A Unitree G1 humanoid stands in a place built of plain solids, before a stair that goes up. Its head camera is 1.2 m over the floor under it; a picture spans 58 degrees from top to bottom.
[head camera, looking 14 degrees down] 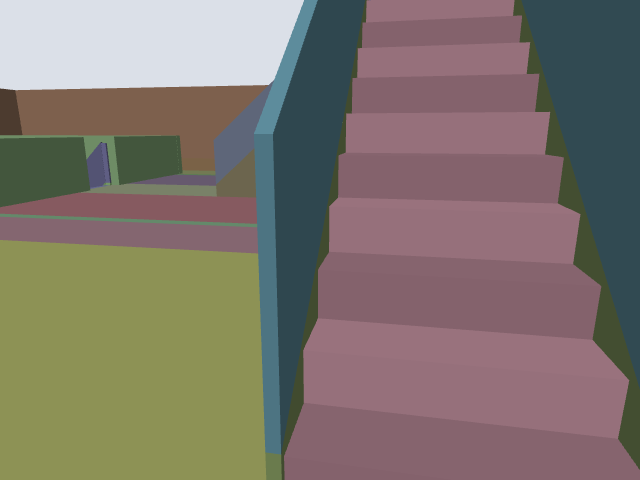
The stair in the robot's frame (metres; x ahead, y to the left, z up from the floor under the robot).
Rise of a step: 0.22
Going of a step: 0.28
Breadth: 1.07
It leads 11 degrees to the right of straight ahead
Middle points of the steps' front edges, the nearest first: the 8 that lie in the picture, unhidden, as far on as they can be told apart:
1.32 -0.46 0.44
1.60 -0.51 0.65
1.88 -0.56 0.87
2.15 -0.62 1.09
2.43 -0.67 1.30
2.70 -0.72 1.52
2.98 -0.77 1.74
3.25 -0.82 1.95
